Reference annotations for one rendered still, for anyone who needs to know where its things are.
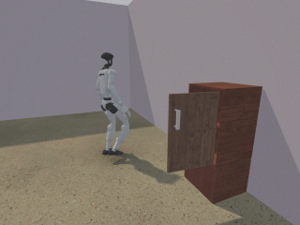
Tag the robot left forearm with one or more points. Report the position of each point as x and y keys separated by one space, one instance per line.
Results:
x=100 y=95

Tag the cupboard door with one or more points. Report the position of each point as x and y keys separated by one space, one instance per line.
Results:
x=193 y=145

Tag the handle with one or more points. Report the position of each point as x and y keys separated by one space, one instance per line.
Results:
x=177 y=121

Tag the robot right forearm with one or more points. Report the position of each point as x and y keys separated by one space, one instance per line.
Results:
x=116 y=97

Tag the robot right hand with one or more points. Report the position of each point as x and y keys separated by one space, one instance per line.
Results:
x=125 y=110

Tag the robot left upper arm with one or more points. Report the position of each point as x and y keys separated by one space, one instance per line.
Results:
x=98 y=84

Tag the left robot thigh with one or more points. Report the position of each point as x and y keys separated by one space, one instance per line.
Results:
x=112 y=119

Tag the left robot foot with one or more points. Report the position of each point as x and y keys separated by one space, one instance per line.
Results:
x=106 y=151

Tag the robot right upper arm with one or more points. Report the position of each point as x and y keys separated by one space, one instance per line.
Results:
x=111 y=74

